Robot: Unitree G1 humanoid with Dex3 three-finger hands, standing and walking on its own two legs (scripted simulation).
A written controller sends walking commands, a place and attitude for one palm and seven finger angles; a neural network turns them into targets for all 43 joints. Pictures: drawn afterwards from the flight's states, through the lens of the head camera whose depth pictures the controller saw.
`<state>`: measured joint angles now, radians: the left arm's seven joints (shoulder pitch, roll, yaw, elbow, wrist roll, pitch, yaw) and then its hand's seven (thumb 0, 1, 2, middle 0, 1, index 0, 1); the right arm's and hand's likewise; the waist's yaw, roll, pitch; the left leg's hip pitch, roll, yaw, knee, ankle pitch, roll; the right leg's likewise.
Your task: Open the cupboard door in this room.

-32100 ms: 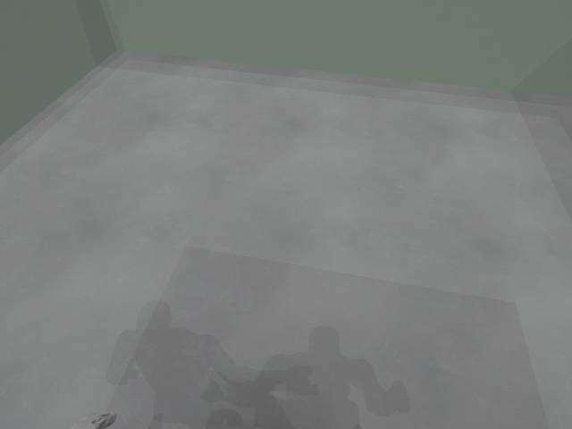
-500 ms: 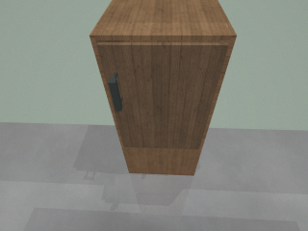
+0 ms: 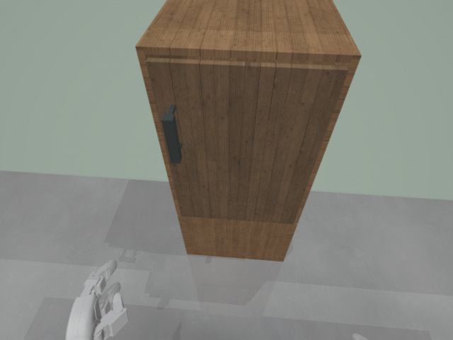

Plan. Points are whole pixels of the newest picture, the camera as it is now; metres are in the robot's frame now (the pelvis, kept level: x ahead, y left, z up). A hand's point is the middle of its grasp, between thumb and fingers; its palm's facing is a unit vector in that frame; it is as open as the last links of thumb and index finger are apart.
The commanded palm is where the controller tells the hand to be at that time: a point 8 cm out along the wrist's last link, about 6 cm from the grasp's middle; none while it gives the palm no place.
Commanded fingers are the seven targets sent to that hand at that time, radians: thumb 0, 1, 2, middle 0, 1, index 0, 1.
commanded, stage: raise the hand with hooked fingers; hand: left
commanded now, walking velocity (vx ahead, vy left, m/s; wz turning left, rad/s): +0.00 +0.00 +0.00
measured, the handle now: (174, 134) +0.56 +0.15 +0.03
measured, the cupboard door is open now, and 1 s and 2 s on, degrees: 0 0 0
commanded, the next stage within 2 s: move the hooked fingers beside the handle in 1.94 s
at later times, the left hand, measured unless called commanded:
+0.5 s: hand (113, 308) +0.18 +0.20 -0.02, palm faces -0.07 -1.00 -0.04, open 10.0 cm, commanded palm +0.16 +0.26 -0.01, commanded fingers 0.00 0.11 0.56 -0.26 -0.81 -0.26 -0.81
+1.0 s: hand (82, 278) +0.22 +0.25 +0.01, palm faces -0.02 -1.00 -0.04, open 12.9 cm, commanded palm +0.20 +0.31 +0.03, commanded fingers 0.00 -0.48 0.31 -0.30 -1.18 -0.30 -1.18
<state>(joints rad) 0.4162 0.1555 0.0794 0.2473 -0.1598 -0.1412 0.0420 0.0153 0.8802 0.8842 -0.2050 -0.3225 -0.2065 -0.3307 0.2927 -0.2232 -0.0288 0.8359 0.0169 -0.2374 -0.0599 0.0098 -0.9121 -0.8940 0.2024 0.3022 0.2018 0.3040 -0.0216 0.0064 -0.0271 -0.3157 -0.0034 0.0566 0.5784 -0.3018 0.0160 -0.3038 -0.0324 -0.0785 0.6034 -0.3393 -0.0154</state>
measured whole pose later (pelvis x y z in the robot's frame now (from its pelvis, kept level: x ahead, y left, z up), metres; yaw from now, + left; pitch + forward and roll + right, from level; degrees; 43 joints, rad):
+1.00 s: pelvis -0.03 +0.01 -0.04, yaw +0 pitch +10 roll -3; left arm 0.20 0.35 0.33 0.18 -0.36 -0.33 -0.43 -0.01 -0.25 0.41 -0.28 -1.04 -0.29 -1.05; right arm 0.26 -0.28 0.02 0.54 0.04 -0.25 -0.06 0.01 -0.91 -0.89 0.20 0.30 0.20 0.30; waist -0.01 0.01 -0.09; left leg -0.70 0.03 0.02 0.97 -0.44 0.03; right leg -0.64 -0.01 -0.10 0.91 -0.43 -0.01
